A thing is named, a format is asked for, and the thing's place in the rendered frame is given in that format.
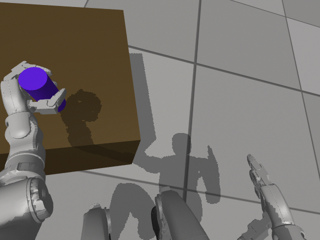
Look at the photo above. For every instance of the right robot hand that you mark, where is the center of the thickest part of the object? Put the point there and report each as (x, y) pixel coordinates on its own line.
(275, 209)

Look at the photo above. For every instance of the right robot foot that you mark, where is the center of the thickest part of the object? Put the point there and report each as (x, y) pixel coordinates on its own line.
(155, 223)

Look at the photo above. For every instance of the left robot hand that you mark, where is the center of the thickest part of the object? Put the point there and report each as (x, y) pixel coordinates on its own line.
(16, 99)

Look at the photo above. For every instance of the left robot arm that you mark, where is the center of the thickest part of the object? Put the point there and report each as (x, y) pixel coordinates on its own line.
(25, 201)

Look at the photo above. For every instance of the can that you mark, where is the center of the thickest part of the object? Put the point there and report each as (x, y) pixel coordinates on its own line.
(38, 84)

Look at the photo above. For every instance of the right robot arm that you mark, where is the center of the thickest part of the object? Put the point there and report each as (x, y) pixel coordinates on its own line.
(288, 232)

